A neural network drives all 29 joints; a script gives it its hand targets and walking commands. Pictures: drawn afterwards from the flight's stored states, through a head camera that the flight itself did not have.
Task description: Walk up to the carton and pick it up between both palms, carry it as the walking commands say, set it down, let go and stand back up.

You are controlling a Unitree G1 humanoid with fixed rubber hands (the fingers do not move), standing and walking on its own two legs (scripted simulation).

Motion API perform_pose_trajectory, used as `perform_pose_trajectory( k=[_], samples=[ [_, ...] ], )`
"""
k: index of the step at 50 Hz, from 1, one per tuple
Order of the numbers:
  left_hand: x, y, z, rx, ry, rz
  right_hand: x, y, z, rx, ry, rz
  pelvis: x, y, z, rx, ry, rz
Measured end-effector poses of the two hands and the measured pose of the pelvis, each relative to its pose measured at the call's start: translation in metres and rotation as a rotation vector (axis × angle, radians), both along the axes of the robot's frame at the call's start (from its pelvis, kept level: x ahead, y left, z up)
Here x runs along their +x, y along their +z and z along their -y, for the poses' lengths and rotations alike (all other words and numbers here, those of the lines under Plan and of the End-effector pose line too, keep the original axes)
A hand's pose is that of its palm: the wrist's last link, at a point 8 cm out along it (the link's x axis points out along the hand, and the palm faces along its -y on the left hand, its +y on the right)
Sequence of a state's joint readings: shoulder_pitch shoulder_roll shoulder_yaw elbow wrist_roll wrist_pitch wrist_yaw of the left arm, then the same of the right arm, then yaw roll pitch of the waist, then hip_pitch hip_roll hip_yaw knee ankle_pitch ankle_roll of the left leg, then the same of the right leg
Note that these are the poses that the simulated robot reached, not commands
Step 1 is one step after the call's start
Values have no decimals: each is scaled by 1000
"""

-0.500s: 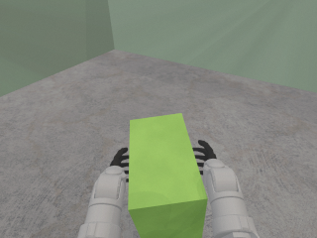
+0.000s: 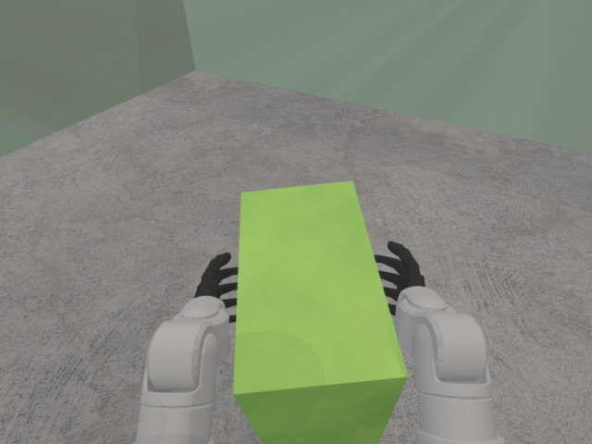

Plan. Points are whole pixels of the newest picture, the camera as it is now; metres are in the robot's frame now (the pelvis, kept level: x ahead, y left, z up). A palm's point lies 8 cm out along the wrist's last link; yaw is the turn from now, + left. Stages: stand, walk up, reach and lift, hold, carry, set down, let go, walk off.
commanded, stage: carry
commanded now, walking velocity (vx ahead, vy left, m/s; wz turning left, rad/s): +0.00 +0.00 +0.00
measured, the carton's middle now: (310, 321) +0.31 -0.01 +0.04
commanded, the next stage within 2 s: hold in 1.78 s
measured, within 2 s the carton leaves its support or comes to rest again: neither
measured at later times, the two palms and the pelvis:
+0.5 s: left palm (205, 353) +0.23 +0.11 +0.10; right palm (424, 339) +0.23 -0.14 +0.11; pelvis -0.03 -0.01 +0.00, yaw -1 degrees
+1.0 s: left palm (211, 384) +0.20 +0.10 +0.09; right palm (438, 366) +0.21 -0.15 +0.10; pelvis -0.07 -0.02 +0.00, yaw +0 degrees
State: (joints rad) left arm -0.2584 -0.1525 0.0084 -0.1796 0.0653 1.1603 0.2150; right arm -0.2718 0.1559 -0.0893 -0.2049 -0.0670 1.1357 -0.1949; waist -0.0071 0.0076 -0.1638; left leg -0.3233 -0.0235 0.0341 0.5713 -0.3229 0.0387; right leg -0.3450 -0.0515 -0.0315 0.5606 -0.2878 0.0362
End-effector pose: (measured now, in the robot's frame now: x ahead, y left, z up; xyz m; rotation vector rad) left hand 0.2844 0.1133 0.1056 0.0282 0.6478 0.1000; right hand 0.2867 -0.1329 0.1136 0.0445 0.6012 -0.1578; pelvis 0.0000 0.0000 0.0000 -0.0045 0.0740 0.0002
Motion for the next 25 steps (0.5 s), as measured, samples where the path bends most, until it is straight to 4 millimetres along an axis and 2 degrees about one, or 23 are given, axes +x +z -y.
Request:
perform_pose_trajectory(
  k=[10, 25],
  samples=[
    [-23, -7, -2, 2, -1, -39, -21, -5, -2, -17, 18, -40, -7, 0, 1, 0, -2, 13],
    [-55, -3, 3, 8, -4, -27, -53, -2, 3, -22, 21, -29, -35, 1, 5, 6, -11, 25]
  ],
)
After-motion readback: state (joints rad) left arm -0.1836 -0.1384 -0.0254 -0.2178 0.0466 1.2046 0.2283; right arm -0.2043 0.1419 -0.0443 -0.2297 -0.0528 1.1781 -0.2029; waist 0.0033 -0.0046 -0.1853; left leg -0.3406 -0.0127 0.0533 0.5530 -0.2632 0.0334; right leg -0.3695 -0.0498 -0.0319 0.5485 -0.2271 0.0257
